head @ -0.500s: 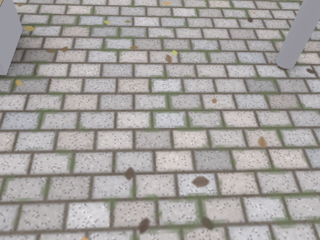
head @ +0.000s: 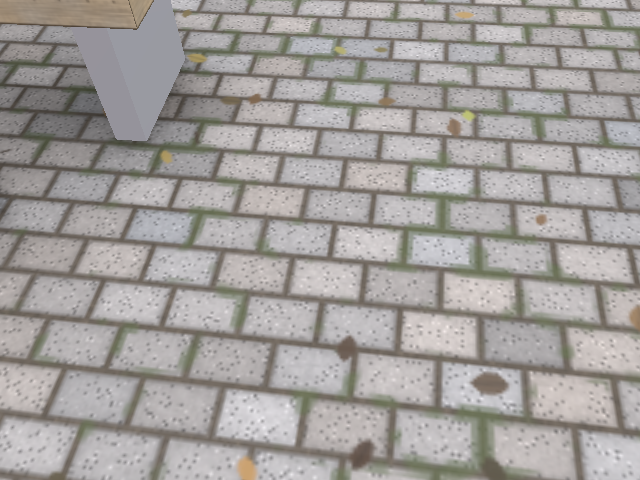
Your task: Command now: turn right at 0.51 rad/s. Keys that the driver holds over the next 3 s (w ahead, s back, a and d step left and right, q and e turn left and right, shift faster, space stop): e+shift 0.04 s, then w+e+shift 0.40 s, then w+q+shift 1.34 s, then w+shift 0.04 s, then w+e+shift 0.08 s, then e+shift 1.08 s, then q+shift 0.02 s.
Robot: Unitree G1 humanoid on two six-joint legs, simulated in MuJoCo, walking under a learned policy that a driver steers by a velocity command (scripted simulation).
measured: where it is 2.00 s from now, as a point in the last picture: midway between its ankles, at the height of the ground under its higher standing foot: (485, 176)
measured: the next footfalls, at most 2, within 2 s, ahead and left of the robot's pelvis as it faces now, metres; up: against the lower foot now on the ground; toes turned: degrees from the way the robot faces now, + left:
left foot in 0.06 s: +0.01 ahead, +0.10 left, +0.00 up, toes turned -10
right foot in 0.58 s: +0.29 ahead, -0.29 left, +0.00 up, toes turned -29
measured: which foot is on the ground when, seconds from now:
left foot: up 0.00-0.04, down 0.06-0.60, up 0.62-1.00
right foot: down 0.00-0.06, up 0.08-0.56, down 0.58-1.00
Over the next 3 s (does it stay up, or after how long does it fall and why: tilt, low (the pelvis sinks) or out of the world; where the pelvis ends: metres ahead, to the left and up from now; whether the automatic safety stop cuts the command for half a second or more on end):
stays up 1.62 -0.04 0.00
